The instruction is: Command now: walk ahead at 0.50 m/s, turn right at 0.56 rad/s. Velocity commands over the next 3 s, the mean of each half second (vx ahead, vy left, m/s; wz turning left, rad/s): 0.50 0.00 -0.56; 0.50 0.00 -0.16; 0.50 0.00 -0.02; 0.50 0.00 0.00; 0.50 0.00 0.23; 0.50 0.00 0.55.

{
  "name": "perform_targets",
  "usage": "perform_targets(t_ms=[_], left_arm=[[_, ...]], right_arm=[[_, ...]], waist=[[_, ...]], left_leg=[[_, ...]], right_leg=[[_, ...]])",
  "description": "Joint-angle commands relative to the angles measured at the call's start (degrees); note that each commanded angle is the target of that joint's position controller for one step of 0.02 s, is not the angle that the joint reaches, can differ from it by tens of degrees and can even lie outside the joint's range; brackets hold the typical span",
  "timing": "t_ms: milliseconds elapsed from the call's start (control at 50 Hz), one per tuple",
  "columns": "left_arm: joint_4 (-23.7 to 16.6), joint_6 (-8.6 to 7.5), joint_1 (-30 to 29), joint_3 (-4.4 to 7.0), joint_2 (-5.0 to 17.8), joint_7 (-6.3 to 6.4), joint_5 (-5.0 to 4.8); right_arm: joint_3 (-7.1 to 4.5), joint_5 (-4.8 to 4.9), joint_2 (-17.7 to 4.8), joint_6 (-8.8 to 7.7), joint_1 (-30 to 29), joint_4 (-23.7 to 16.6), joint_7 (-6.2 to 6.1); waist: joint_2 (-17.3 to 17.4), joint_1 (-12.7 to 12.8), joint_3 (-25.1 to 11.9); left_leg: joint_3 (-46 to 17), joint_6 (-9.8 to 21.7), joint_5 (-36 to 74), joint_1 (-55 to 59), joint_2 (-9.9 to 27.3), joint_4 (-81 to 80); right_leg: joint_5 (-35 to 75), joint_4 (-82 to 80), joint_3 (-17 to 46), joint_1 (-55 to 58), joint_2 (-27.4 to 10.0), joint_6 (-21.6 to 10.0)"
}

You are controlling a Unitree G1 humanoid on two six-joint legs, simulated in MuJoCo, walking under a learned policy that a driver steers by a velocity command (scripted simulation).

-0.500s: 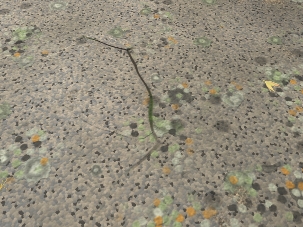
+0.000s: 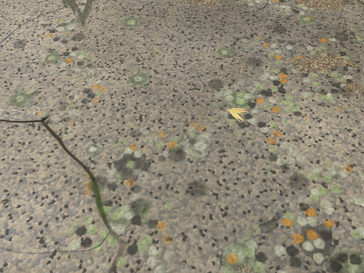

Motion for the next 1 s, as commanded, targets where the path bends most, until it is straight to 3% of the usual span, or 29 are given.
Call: perform_targets(t_ms=[20, 40, 60, 80, 100, 120, 140, 180, 220, 340, 440, 460, 500, 520, 540, 560, 580, 600, 620, 640, 680, 740, 820, 880, 940, 1000], left_arm=[[1.96, -0.06, 20.09, 5.62, 17.69, 1.78, -0.11], [1.38, 0.9, 21.78, 5.48, 17.63, 2.18, -0.99], [1.89, 0.95, 18.65, 4.79, 15.26, 2.8, -1.28], [2.03, 0.51, 16.01, 3.97, 11.79, 2.88, -1.72], [1.85, -0.09, 13.73, 3.41, 10.05, 3.03, -1.99], [1.44, -0.68, 12.3, 2.96, 8.94, 3.13, -2.27], [1.32, -1.36, 12.56, 2.71, 8.59, 2.99, -2.51], [1.8, -2.31, 14.46, 2.92, 10.2, 2.77, -2.76], [2.04, -2.5, 17.06, 3.1, 11.19, 2.64, -2.64], [2.44, -2.14, 24.3, 3.02, 11.5, 2.78, -2.45], [2.7, -2.0, 27.55, 2.78, 11.71, 3.57, -1.65], [2.73, -2.1, 27.33, 2.69, 11.73, 3.82, -1.56], [2.42, -2.53, 24.69, 2.61, 12.48, 3.99, -1.55], [2.54, -2.81, 23.99, 2.66, 13.1, 3.79, -1.49], [2.6, -3.12, 23.08, 2.57, 13.15, 3.4, -1.66], [0.97, -3.52, 23.98, 1.53, 9.49, 3.05, -1.9], [1.43, -3.16, 33.95, 0.92, 5.1, 2.86, -3.9], [2.58, -2.67, 30.24, 1.31, 10.08, 3.37, -1.54], [1.46, -2.6, 23.87, 1.46, 10.29, 2.91, -1.19], [0.53, -2.68, 20.72, 1.12, 9.29, 2.53, -1.16], [0.17, -1.76, 20.27, 0.87, 8.26, 1.71, -0.39], [-0.08, -0.9, 19.28, 0.41, 6.92, 1.06, 0.02], [-3.57, -0.93, 8.54, -0.72, 5.69, 0.38, 0.01], [-5.45, -1.24, 1.88, -1.78, 4.29, 0.08, -0.49], [-6.43, -1.42, -1.75, -1.87, 5.12, 0.35, -0.81], [-6.91, -1.76, -2.06, -1.48, 6.33, 0.84, -0.7]], right_arm=[[-1.1, 1.11, -4.46, -0.49, -0.05, -9.21, 1.33], [-1.74, 0.63, -9.18, -1.47, -7.24, -11.11, 1.74], [-1.3, 1.24, -7.88, -2.25, -10.67, -12.24, 1.97], [-1.18, 1.32, -7.66, -2.71, -9.23, -11.49, 1.74], [-1.3, 0.34, -7.5, -2.08, -9.27, -11.44, 1.57], [-1.2, -0.9, -7.12, -0.88, -7.54, -11.0, 1.55], [-1.19, -1.49, -6.79, 0.29, -6.86, -10.93, 1.71], [-1.0, -1.58, -6.0, 1.7, -7.97, -11.93, 2.14], [-0.9, -1.44, -6.11, 2.21, -12.78, -13.91, 2.29], [-0.42, -0.92, -6.77, 2.18, -24.94, -18.56, 2.75], [0.53, -0.43, -6.82, 1.09, -31.23, -21.83, 3.27], [0.56, -0.35, -7.08, 0.8, -30.69, -22.01, 3.3], [0.07, -0.34, -8.37, 0.27, -24.11, -20.34, 2.93], [-0.63, -0.29, -9.79, -0.1, -17.7, -18.25, 2.38], [-1.26, -0.46, -11.16, -0.75, -9.42, -16.07, 1.68], [-2.12, -1.69, -15.04, -1.13, -0.28, -15.37, 0.73], [-3.59, -2.04, -20.3, -0.48, 0.83, -14.03, 1.03], [-2.81, -0.42, -14.77, 0.26, -3.62, -14.67, 1.66], [-1.76, 0.13, -10.55, 0.19, -8.79, -15.52, 1.86], [-1.14, -0.28, -8.43, -0.06, -10.83, -15.17, 2.07], [-0.62, -0.02, -7.5, -0.75, -9.57, -13.14, 1.91], [-0.69, 0.72, -8.12, -2.13, -6.03, -10.79, 2.35], [-0.72, 0.89, -8.43, -1.98, -2.96, -8.88, 2.4], [-0.87, 1.0, -9.22, -1.86, -0.56, -7.62, 2.51], [-1.06, 0.84, -10.26, -1.64, 1.96, -6.41, 2.42], [-1.24, 0.52, -11.01, -1.08, 2.24, -5.52, 2.01]], waist=[[-16.51, 7.16, -17.68], [-5.19, 9.64, -17.95], [-2.21, 7.92, -10.56], [1.91, 4.88, -5.47], [2.84, 2.61, -3.64], [2.25, 1.0, -3.77], [1.84, 0.4, -4.41], [0.65, -0.05, -4.0], [-0.53, 1.32, -2.51], [-2.95, 6.05, -1.51], [-4.28, 7.95, -0.82], [-4.65, 7.42, -0.74], [-5.27, 3.92, -2.17], [-4.77, 1.27, -5.21], [-2.77, -3.03, -9.59], [2.62, -5.74, -17.47], [17.98, -0.81, -23.18], [6.91, -0.13, -15.97], [1.82, 0.46, -7.47], [0.19, 1.06, -4.58], [4.39, 2.69, -3.36], [5.1, 3.4, -3.74], [4.51, 1.71, -0.79], [4.7, 0.01, -0.29], [4.71, -1.04, -0.32], [4.89, -0.22, -0.18]], left_leg=[[-6.34, 0.19, -3.06, -39.63, -4.06, 51.62], [-19.27, 0.54, -2.05, -47.06, -4.57, 54.78], [-21.09, 1.28, 3.8, -49.37, -0.9, 51.96], [-21.09, 1.44, 7.64, -45.6, 1.39, 44.89], [-21.69, 1.08, 8.2, -41.85, 2.71, 40.33], [-21.69, 0.4, 8.6, -38.01, 2.93, 38.11], [-21.65, -0.19, 8.64, -36.22, 2.91, 36.38], [-20.64, -1.38, 9.9, -36.58, 2.59, 32.52], [-19.92, -2.31, 14.23, -39.54, 2.46, 27.66], [-20.31, -2.42, 24.33, -45.29, 0.2, 14.29], [-19.33, -0.46, 24.51, -43.37, -2.65, 5.17], [-19.36, 0.45, 24.23, -40.65, -3.02, 3.05], [-18.63, 2.84, 21.35, -28.8, -5.09, -0.86], [-17.7, 4.07, 19.38, -20.95, -6.95, -2.09], [-18.59, 5.7, 21.23, -9.99, -5.43, -5.04], [-32.43, 8.58, 12.73, 3.35, 7.17, -5.19], [-60.73, 17.54, 11.55, 15.18, 20.97, -12.0], [-63.51, 16.65, 2.02, 8.13, 18.65, -15.58], [-52.98, 15.18, 2.97, -0.82, 15.79, -16.66], [-45.88, 13.76, 9.9, -5.79, 12.8, -17.74], [-36.75, 11.82, 20.06, -10.7, 8.7, -19.26], [-32.06, 12.63, 28.0, -10.83, 7.78, -20.83], [-27.26, 12.84, 28.04, -10.55, 6.27, -24.48], [-23.78, 11.59, 31.55, -10.73, 4.84, -24.23], [-23.48, 10.97, 34.79, -7.8, 6.26, -22.4], [-24.04, 10.23, 40.03, -3.77, 8.51, -18.72]], right_leg=[[-8.94, -12.96, 42.57, 44.58, -19.85, -14.8], [-5.84, -18.69, 48.52, 43.59, -21.23, -15.31], [-1.86, -18.71, 39.39, 37.65, -20.42, -13.36], [5.83, -19.55, 33.67, 28.85, -17.97, -10.46], [11.16, -19.88, 29.03, 23.64, -14.57, -8.27], [15.18, -20.3, 25.98, 20.27, -12.53, -7.48], [17.93, -20.48, 24.55, 19.08, -11.22, -7.15], [19.89, -21.22, 22.73, 17.09, -9.5, -7.18], [18.65, -22.22, 22.65, 16.91, -8.45, -6.19], [20.03, -20.67, 25.23, 24.24, -7.72, -3.25], [27.2, -16.9, 26.87, 29.63, -8.86, -2.75], [28.75, -16.34, 27.06, 29.71, -9.35, -2.02], [37.63, -12.88, 26.01, 27.22, -9.39, 0.32], [44.59, -6.45, 24.92, 27.0, -8.23, 1.26], [42.71, 4.02, 22.27, 23.74, -5.45, 2.36], [24.77, 19.91, 19.8, 15.09, -2.31, 3.35], [-19.19, 37.29, 14.54, -1.97, 8.08, 5.91], [-16.73, 41.33, 16.63, -8.19, 3.67, 4.99], [-11.04, 39.54, 16.38, -8.36, 1.4, 5.13], [-8.26, 36.79, 15.8, -7.41, -0.26, 5.25], [-7.39, 32.74, 14.65, -4.23, -2.11, 6.04], [-6.39, 29.57, 12.75, -5.28, -2.71, 7.1], [1.26, 18.75, 8.76, -10.66, -6.04, 9.08], [6.75, 8.09, 6.1, -7.22, -5.67, 9.5], [7.44, 2.39, 4.84, -4.45, -4.49, 8.77], [3.1, -1.2, 4.69, -1.77, -3.42, 6.72]])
